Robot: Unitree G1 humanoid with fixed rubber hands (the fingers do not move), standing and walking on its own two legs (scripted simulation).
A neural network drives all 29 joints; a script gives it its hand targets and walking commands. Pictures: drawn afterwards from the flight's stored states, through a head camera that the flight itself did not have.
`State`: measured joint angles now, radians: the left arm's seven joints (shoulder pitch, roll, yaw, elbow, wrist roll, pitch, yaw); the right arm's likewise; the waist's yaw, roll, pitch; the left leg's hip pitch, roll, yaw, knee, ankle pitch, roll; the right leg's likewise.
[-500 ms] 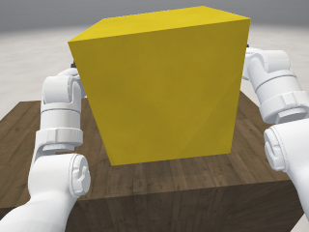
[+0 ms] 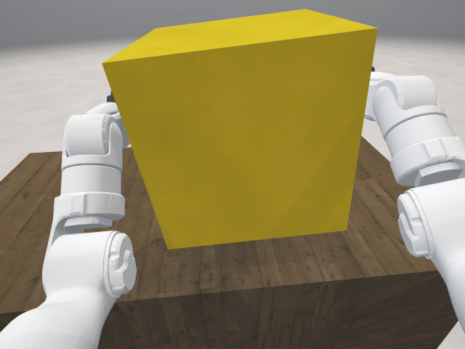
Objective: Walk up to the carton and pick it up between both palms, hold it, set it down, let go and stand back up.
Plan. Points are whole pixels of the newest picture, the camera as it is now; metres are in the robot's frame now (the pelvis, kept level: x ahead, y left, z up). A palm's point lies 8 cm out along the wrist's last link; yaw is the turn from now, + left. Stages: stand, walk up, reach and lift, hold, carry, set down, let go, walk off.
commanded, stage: hold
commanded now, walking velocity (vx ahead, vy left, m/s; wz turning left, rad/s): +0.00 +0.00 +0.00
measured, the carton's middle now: (242, 119) +0.39 -0.01 +0.28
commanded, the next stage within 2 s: set down in 0.04 s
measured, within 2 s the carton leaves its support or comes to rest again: neither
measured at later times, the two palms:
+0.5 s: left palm (119, 117) +0.40 +0.20 +0.29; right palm (342, 101) +0.39 -0.17 +0.31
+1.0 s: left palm (140, 135) +0.43 +0.18 +0.25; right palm (342, 127) +0.40 -0.19 +0.26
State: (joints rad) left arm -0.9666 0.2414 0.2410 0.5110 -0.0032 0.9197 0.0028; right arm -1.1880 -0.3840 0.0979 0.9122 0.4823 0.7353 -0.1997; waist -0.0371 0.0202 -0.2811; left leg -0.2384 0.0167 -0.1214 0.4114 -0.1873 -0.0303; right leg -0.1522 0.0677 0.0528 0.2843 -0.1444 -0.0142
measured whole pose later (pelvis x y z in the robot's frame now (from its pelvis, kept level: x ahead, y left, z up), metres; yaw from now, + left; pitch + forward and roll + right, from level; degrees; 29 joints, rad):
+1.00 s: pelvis +0.03 +0.01 +0.00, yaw +1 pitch -1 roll -2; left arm -0.84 0.23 0.24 0.52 -0.01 0.59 -0.02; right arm -0.94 -0.28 0.00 0.73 0.38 0.47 -0.21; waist -0.13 -0.01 -0.13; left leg -0.15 -0.02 -0.12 0.40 -0.22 0.00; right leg -0.05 0.03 0.04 0.26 -0.19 0.01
